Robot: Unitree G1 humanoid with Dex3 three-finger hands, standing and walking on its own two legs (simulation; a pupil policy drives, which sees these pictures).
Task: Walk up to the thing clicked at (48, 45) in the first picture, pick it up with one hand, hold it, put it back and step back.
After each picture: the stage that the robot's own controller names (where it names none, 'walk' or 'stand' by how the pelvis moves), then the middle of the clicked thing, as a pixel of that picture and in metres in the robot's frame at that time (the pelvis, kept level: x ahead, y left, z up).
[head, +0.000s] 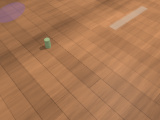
stand; (47, 43) +1.39 +0.40 -0.72
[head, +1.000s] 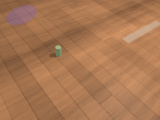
walk; (58, 51) +1.29 +0.19 -0.70
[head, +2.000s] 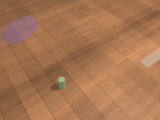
walk; (61, 82) +0.82 +0.15 -0.71
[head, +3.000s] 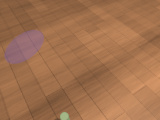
walk; (65, 119) +0.48 +0.18 -0.69
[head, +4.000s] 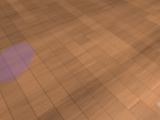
stand; out of the picture +0.34 +0.16 -0.72
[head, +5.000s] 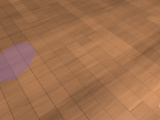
stand; out of the picture +0.33 +0.15 -0.73
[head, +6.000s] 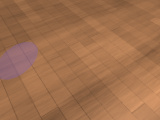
stand; out of the picture +0.34 +0.14 -0.73
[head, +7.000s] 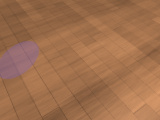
stand; out of the picture +0.33 +0.14 -0.73
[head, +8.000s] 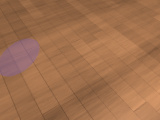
go down; out of the picture +0.34 +0.14 -0.72
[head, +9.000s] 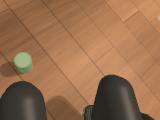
go down; (24, 63) +0.43 +0.19 -0.30
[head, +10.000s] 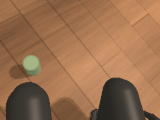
close in; (32, 66) +0.43 +0.18 -0.30
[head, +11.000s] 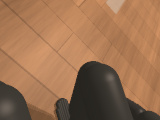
close in; out of the picture +0.42 +0.23 -0.22
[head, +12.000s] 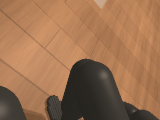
close; out of the picture +0.42 +0.24 -0.22
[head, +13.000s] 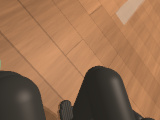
lift; out of the picture +0.36 +0.22 -0.19
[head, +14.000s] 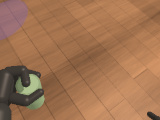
lift; (31, 92) +0.32 +0.17 -0.01
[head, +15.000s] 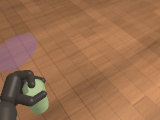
hold; (36, 97) +0.32 +0.17 +0.00
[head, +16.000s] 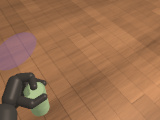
hold; (37, 99) +0.31 +0.17 -0.02
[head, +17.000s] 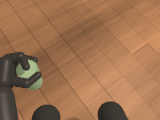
crouch; (30, 76) +0.38 +0.18 -0.09
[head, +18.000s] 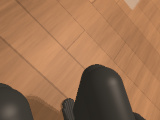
lower; out of the picture +0.73 +0.26 -0.26
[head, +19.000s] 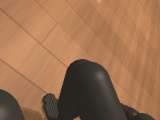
lower; out of the picture +0.72 +0.31 -0.26
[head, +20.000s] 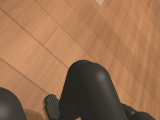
lower; out of the picture +0.73 +0.31 -0.26
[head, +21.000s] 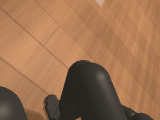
lower; out of the picture +0.73 +0.31 -0.26
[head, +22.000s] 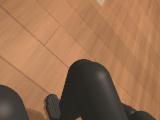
lower; out of the picture +0.73 +0.31 -0.26
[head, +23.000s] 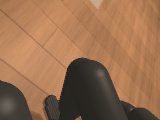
open; out of the picture +0.73 +0.30 -0.25
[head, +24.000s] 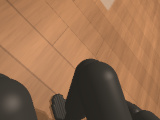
stand; out of the picture +0.73 +0.30 -0.24
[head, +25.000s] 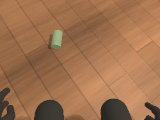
walk; (56, 39) +0.75 +0.15 -0.49
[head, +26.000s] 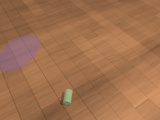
stand; (67, 97) +0.69 +0.10 -0.69
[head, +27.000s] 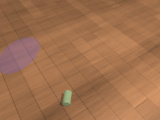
stand; (67, 98) +0.70 +0.12 -0.69
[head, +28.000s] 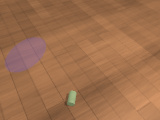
stand; (71, 98) +0.70 +0.10 -0.74
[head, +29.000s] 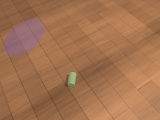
walk; (71, 79) +0.74 +0.12 -0.72
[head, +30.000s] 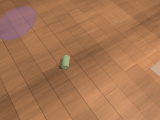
walk; (65, 62) +0.90 +0.10 -0.73
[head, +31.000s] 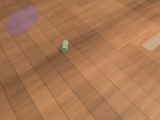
walk; (64, 46) +1.20 +0.25 -0.72
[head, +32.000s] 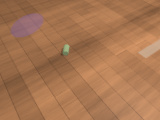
stand; (65, 49) +1.31 +0.18 -0.73
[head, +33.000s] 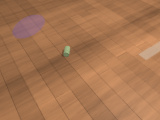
stand; (66, 51) +1.31 +0.18 -0.75
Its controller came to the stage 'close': yes
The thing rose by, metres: 0.70
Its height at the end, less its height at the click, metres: -0.02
